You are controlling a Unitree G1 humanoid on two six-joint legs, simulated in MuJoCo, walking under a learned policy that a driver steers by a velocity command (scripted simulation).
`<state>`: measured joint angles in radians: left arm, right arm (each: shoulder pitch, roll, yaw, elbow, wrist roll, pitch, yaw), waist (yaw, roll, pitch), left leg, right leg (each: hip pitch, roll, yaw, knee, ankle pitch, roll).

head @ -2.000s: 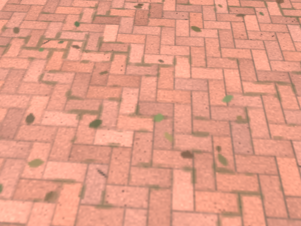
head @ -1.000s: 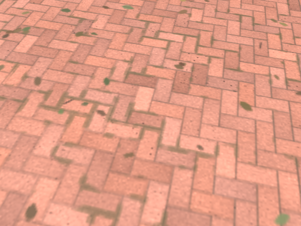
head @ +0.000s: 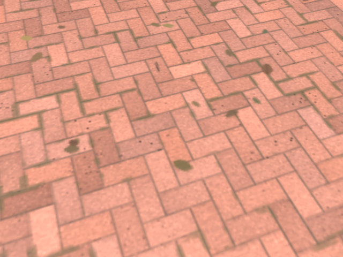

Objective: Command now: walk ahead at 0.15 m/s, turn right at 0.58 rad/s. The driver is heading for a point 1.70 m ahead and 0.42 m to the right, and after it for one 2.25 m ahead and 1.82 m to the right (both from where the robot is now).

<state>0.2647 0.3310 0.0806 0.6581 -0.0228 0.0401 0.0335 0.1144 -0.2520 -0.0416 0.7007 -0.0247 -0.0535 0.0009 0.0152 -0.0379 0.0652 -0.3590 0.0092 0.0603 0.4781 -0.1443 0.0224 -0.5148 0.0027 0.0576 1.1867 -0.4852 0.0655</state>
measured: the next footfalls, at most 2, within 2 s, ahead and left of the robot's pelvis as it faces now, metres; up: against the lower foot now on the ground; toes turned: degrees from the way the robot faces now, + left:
right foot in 0.28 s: +0.10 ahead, -0.15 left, +0.00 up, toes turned -12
left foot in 0.72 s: +0.16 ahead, +0.08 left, +0.00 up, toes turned -26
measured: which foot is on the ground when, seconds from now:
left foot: down 0.00-0.28, up 0.30-0.70, down 0.72-1.00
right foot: up 0.00-0.26, down 0.28-0.74, up 0.76-1.00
